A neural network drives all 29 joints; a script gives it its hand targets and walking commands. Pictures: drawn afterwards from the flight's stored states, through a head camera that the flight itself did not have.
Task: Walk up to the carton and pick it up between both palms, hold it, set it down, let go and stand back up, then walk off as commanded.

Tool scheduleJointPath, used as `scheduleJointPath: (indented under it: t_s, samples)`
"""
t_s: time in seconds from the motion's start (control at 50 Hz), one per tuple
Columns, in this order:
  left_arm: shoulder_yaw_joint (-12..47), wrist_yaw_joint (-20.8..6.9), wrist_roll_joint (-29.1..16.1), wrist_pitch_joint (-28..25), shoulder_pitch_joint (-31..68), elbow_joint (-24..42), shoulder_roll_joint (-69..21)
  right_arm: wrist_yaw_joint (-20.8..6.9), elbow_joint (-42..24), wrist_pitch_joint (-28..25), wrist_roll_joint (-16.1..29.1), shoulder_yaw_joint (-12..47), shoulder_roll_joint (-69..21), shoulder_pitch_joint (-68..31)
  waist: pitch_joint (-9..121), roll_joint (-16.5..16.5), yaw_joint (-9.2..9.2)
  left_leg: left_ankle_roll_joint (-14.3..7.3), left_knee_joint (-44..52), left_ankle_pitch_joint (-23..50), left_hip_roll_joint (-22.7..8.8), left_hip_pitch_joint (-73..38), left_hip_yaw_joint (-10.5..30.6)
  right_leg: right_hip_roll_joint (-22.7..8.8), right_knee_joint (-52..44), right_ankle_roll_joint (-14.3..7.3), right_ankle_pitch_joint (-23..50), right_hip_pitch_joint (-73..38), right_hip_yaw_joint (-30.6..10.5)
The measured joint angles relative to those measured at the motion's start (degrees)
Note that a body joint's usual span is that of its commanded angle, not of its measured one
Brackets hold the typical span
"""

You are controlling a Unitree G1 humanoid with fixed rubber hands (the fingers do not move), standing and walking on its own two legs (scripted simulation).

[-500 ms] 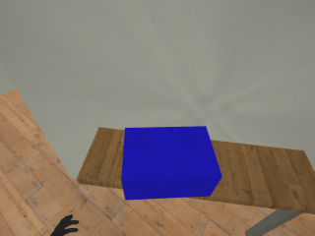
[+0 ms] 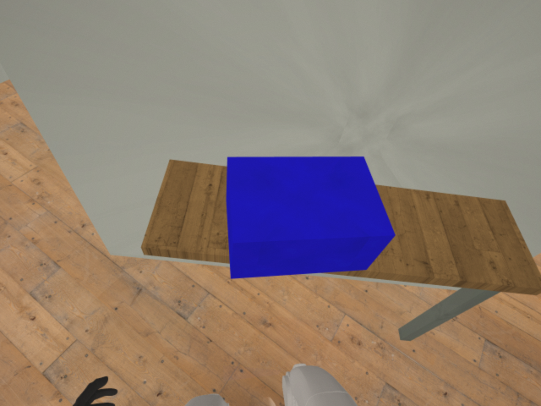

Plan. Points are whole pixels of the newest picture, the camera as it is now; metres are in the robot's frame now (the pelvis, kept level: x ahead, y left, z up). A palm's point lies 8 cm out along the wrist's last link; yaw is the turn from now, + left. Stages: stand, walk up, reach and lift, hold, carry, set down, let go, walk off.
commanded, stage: walk off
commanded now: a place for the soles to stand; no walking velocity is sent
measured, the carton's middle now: (299, 215) +0.48 -0.08 -0.09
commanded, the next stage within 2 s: none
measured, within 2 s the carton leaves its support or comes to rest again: neither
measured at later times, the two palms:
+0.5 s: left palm out of the picture +0.00 +0.25 -0.12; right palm out of the picture -0.02 -0.35 -0.11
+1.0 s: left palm out of the picture -0.18 +0.17 -0.09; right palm out of the picture -0.23 -0.43 -0.12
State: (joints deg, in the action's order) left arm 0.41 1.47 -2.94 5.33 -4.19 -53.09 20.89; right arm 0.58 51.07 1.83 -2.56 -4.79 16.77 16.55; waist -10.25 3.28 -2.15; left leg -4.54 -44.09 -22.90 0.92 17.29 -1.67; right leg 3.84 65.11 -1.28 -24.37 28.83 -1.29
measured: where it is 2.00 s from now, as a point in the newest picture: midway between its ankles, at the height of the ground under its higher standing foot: outside the picture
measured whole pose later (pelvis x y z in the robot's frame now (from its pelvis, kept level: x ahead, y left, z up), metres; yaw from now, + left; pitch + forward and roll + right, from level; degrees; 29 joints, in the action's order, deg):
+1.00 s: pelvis -0.25 -0.13 +0.02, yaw +0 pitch -1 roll +5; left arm 0.4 1.2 -2.9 2.8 -7.9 -52.0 20.2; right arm 3.6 46.5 4.7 0.8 -5.2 19.7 15.7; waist -13.7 0.9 -1.4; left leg -3.6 -48.9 -25.4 7.3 20.1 10.5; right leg 5.2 29.2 -4.1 -4.6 23.3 -2.3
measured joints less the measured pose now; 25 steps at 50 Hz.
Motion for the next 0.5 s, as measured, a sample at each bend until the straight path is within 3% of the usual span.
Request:
scheduleJointPath:
  t_s: [0.14, 0.38, 0.5]
  samples:
    - [0.0, 0.2, 0.0, 0.0, 0.0, 0.0, 1.3, 0.7, -1.9, 0.0, 0.3, 0.0, 0.0, -0.5, -0.1, 0.0, -0.18, -0.2, 5.1, 5.1, 1.0, 0.0, 0.0, 0.2, 3.4, 0.0, 0.0, -4.4, -1.4]
    - [0.0, 0.4, 0.0, 0.0, 0.0, 0.0, 2.8, 0.7, -4.4, -0.2, 1.1, 0.0, 0.0, -5.3, -1.6, 0.1, 0.60, 0.2, 5.8, 10.1, 1.2, 0.7, -0.1, 0.2, 2.9, 0.0, 0.0, -9.7, -2.0]
    - [0.0, -0.4, 0.0, -0.7, -0.1, 0.0, 2.8, 0.7, -5.4, 0.6, 1.1, 0.0, 0.0, -7.3, -2.2, 0.1, 1.51, 0.6, 5.1, 13.0, 1.3, 4.0, -0.2, -0.1, -7.9, 0.0, -1.4, -13.7, -2.1]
